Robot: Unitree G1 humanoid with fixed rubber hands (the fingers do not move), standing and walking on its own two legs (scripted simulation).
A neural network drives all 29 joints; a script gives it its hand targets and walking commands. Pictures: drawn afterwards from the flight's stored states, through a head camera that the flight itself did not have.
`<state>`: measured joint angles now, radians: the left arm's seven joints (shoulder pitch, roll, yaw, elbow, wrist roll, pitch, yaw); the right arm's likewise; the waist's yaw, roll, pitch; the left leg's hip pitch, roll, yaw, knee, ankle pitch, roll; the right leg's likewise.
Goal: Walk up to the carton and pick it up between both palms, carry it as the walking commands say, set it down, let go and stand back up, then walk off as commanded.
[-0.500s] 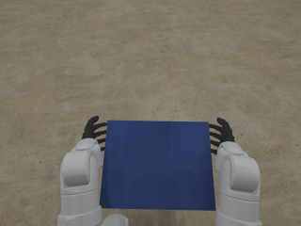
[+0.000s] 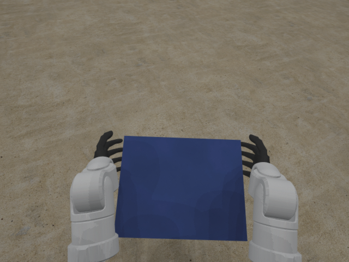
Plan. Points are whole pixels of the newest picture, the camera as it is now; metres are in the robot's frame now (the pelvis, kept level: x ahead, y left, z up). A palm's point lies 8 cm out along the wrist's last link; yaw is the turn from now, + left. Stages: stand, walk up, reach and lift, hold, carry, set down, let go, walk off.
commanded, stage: carry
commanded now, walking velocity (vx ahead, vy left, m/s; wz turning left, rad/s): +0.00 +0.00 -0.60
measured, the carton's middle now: (179, 187) +0.29 +0.02 -0.01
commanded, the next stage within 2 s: none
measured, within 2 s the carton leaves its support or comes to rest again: neither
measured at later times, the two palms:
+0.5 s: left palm (151, 180) +0.27 +0.08 +0.06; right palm (318, 225) +0.19 -0.24 +0.08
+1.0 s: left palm (234, 224) +0.19 -0.09 +0.07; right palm out of the picture -0.01 -0.35 +0.06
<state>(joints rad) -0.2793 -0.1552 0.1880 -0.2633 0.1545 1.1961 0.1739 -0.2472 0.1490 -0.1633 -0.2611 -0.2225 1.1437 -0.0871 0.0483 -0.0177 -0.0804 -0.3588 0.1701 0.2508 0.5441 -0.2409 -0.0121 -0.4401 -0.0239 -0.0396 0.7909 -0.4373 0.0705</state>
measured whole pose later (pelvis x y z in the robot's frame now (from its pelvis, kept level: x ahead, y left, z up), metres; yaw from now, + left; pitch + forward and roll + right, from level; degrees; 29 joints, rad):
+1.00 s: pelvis -0.13 -0.04 +0.00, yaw -34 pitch +4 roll +1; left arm -0.27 -0.16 0.16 -0.21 0.20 1.21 0.13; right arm -0.24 0.15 -0.19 -0.29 -0.18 1.22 -0.14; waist -0.03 0.02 -0.02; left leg -0.55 0.12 0.10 1.00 -0.52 -0.10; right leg -0.40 0.02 0.00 0.56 -0.23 -0.04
